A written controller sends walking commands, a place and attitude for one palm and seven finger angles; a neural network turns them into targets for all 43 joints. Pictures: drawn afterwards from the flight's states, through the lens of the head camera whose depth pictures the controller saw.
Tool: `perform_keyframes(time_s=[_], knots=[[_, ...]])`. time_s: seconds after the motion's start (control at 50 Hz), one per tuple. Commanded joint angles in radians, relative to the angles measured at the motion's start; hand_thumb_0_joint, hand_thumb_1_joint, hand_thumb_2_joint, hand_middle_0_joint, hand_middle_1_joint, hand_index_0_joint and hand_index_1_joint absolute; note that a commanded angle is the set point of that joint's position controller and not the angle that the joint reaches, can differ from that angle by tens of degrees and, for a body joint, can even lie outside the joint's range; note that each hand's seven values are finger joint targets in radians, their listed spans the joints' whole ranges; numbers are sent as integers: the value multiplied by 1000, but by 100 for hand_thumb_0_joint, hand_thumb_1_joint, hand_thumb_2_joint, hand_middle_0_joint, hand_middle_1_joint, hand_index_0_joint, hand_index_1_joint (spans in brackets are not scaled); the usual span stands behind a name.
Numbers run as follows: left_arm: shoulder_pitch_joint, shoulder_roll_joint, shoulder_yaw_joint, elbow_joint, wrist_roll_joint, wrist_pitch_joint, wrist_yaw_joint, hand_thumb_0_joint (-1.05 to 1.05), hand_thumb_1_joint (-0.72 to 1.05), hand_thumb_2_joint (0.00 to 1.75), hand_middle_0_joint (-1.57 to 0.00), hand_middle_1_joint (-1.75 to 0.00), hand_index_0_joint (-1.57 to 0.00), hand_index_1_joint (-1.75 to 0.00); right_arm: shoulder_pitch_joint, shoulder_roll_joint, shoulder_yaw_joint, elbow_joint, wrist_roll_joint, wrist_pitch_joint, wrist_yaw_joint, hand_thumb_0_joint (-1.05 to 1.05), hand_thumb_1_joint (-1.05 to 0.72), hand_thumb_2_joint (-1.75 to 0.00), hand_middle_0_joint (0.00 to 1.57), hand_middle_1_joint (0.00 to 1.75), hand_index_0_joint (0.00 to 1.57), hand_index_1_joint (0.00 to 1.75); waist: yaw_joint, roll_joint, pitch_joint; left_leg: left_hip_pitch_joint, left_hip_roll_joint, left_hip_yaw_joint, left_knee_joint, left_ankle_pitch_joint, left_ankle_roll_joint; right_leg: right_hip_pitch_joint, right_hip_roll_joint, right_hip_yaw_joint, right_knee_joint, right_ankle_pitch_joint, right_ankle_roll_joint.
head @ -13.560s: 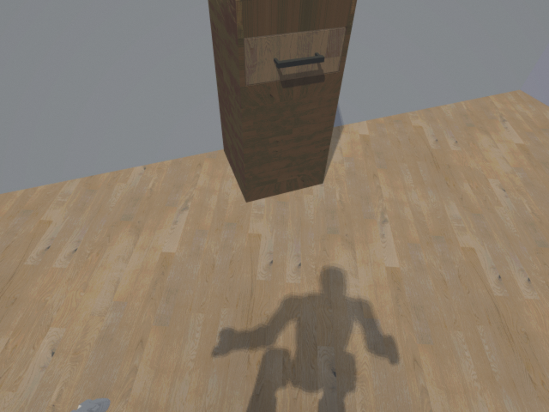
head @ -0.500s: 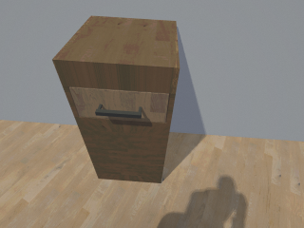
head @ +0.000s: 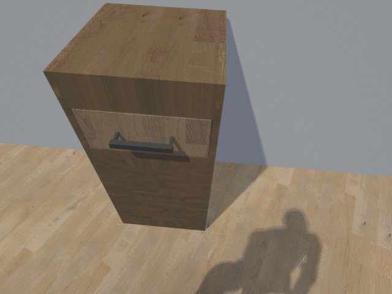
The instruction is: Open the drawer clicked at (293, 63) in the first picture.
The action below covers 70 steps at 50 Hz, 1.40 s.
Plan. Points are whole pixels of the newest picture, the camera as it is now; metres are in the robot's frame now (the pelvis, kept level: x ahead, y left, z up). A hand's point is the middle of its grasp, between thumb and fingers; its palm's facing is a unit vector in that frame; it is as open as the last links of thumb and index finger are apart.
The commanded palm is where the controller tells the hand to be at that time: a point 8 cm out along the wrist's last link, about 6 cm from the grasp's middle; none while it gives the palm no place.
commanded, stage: come to a stop and stand still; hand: left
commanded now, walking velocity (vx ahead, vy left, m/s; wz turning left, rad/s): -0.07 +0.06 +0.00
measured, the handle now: (142, 141) +0.52 +0.19 -0.05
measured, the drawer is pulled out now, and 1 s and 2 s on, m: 0.00 0.00 0.00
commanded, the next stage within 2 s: look again from close up in 0.66 s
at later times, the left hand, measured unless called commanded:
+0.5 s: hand out of the picture -0.04 +0.23 -0.17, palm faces +0.02 -0.98 -0.22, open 7.4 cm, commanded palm none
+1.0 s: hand out of the picture -0.06 +0.18 -0.17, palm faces +0.03 -0.99 -0.12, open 7.4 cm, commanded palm none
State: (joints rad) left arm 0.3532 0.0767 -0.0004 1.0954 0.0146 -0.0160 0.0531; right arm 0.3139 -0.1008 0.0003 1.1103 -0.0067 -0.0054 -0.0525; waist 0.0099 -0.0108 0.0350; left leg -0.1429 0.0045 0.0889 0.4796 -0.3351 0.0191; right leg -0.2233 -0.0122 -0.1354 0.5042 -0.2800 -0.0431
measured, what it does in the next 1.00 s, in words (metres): shifts its weight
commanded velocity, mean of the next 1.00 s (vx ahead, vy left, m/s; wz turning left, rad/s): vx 0.00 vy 0.00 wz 0.00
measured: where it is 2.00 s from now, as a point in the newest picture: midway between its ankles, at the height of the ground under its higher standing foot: outside the picture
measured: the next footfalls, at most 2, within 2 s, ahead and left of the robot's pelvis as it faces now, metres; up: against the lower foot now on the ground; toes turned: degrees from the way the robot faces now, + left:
none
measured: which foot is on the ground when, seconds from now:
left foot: down 0.00-1.00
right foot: down 0.00-1.00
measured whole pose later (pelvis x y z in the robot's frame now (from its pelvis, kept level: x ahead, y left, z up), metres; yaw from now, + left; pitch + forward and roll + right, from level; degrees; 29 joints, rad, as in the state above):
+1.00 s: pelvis -0.04 +0.04 +0.00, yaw +0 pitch -1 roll +0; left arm 0.34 0.09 -0.02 1.11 0.02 -0.01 0.03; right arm 0.31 -0.13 0.02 1.09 -0.02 -0.02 -0.03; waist 0.01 -0.01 0.03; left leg -0.17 -0.05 0.11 0.43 -0.26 0.08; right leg -0.26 -0.05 -0.08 0.47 -0.20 0.00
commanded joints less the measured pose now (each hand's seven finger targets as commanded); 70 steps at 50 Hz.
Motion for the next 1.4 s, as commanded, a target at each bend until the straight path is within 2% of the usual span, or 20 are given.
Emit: perform_keyframes(time_s=[0.0, 0.08, 0.1, 0.12, 0.14, 0.16, 0.18, 0.2, 0.24, 0.28, 0.3, 0.5, 0.62, 0.86, 1.02, 1.22, 1.32, 1.34, 1.36, 1.38], knots=[[82, 135, 36, -49, -1, -7, 9, 0, 90, 90, -20, -30, -20, -30, 102, -67, -20, -26, 6, 6, 4, 0, -90, -90, 20, 30, 20, 30, -10, -47, -40, -80, 78, -44, 3, 288, -6, 130, -211, 196, -22, 720, -46], [30, 113, 33, -73, -1, 5, 5, 0, 90, 90, -20, -30, -20, -30, 75, -78, -20, -31, 0, 4, 10, 0, -90, -90, 20, 30, 20, 30, -11, -4, -13, -48, 108, -83, -47, 350, 13, 48, -156, 160, -37, 408, -28], [116, 187, 34, -22, 1, -4, 33, 0, 90, 90, -20, -30, -20, -30, -77, -148, -35, -123, 10, -5, 18, 0, -90, -90, 20, 30, 20, 30, 30, 20, 54, -115, 112, -37, 128, 240, -18, 2, -199, 225, -51, 710, 3], [74, 223, 26, -47, 4, -18, 23, 0, 90, 90, -20, -30, -20, -30, -40, -131, -24, -149, 12, 6, 27, 0, -90, -90, 20, 30, 20, 30, -26, -16, 29, -135, 72, -29, 115, 90, -22, 34, -251, 240, -59, 749, -32], [44, 211, 30, -74, 4, -20, 15, 0, 90, 90, -20, -30, -20, -30, 32, -84, -25, -132, 2, 10, 29, 0, -90, -90, 20, 30, 20, 30, -38, -28, -75, -94, 45, -40, 73, -6, -4, 63, -267, 259, -47, 614, -64], [6, 204, 27, -87, 4, -15, 12, 0, 90, 90, -20, -30, -20, -30, 50, -91, -26, -127, 0, 13, 30, 0, -90, -90, 20, 30, 20, 30, -47, -58, -104, -70, 52, -47, 33, 5, 0, 46, -235, 226, -59, 400, -66], [-26, 197, 24, -101, 3, -8, 8, 0, 90, 90, -20, -30, -20, -30, 53, -109, -24, -125, -3, 13, 33, 0, -90, -90, 20, 30, 20, 30, -47, -50, -90, -57, 60, -66, 7, 32, 6, 8, -200, 207, -72, 194, -56], [-47, 190, 22, -113, 1, 0, 4, 0, 90, 90, -20, -30, -20, -30, 45, -121, -23, -131, -8, 12, 35, 0, -90, -90, 20, 30, 20, 30, -44, 5, -39, -75, 77, -95, -28, 38, 17, -45, -164, 192, -79, 24, -43], [-51, 173, 17, -120, 3, 15, -3, 0, 90, 90, -20, -30, -20, -30, 17, -148, -19, -151, -17, 7, 37, 0, -90, -90, 20, 30, 20, 30, -23, 107, 64, -202, 132, -175, -143, -23, 46, -49, -93, 126, -38, -51, -12], [-23, 160, 11, -114, 8, 24, -11, 0, 90, 90, -20, -30, -20, -30, -21, -177, -19, -177, -18, 6, 38, 0, -90, -90, 20, 30, 20, 30, 0, 106, 124, -318, 149, -216, -240, -191, 56, 5, -64, 93, -4, -19, 0], [-11, 156, 9, -111, 10, 25, -14, 0, 90, 90, -20, -30, -20, -30, -29, -183, -19, -184, -18, 4, 38, 0, -90, -90, 20, 30, 20, 30, 9, 72, 132, -344, 147, -222, -256, -226, 59, 26, -61, 91, -1, -6, 2], [17, 152, 6, -107, 10, 18, -24, 0, 90, 90, -20, -30, -20, -30, 8, -201, -13, -162, -18, -4, 37, 0, -90, -90, 20, 30, 20, 30, 4, 13, 95, -289, 135, -223, -286, -244, 59, 19, -65, 120, -33, 9, 11], [25, 140, 3, -85, 9, 6, -23, 0, 90, 90, -20, -30, -20, -30, 42, -184, -8, -129, -15, -9, 34, 0, -90, -90, 20, 30, 20, 30, -11, 13, 71, -231, 125, -215, -270, -176, 52, 0, -74, 141, -55, 30, 6], [56, 105, -7, -22, 3, -8, -19, 0, 90, 90, -20, -30, -20, -30, 70, -133, 5, -60, -7, -24, 24, 0, -90, -90, 20, 30, 20, 30, -14, 5, 55, -151, 106, -154, -206, 1, 45, 8, -98, 160, -90, 111, 5], [44, 101, -4, -11, 0, -11, -14, 0, 90, 90, -20, -30, -20, -30, 83, -115, 11, -24, -6, -35, 16, 0, -90, -90, 20, 30, 20, 30, -13, 7, 10, -83, 107, -119, -150, 238, 42, 50, -102, 157, -67, 217, 4], [39, 101, -3, -7, -1, -5, -13, 0, 90, 90, -20, -30, -20, -30, 84, -103, 12, 2, -6, -30, 13, 0, -90, -90, 20, 30, 20, 30, -9, 4, 56, -92, 107, -112, -154, 218, 39, 50, -101, 158, -81, 214, 0], [40, 103, -3, -8, -3, -8, -12, 0, 90, 90, -20, -30, -20, -30, 86, -100, 12, 12, -5, -31, 12, 0, -90, -90, 20, 30, 20, 30, -10, -9, 41, -70, 107, -106, -143, 248, 38, 64, -102, 159, -82, 247, -2], [40, 104, -2, -10, -3, -9, -12, 0, 90, 90, -20, -30, -20, -30, 87, -100, 12, 13, -6, -32, 12, 0, -90, -90, 20, 30, 20, 30, -9, -10, 33, -65, 105, -105, -139, 256, 38, 69, -104, 162, -81, 261, -2], [100, 174, 3, 35, 5, -20, 30, 0, 90, 90, -20, -30, -20, -30, -29, -158, -3, -65, 9, -37, 18, 0, -90, -90, 20, 30, 20, 30, 27, -51, 47, -99, 130, -84, 46, 427, 4, 23, -150, 198, -56, 621, 18], [-725, 446, -43, -1519, 125, -174, 37, 0, 88, 89, -20, -32, -20, -32, -9, -329, -4, -435, 59, -184, -14, 0, -90, -90, 20, 30, 20, 30, -76, 273, -462, 106, 37, -133, -85, 525, 18, 103, -17, 223, 42, 357, 4]])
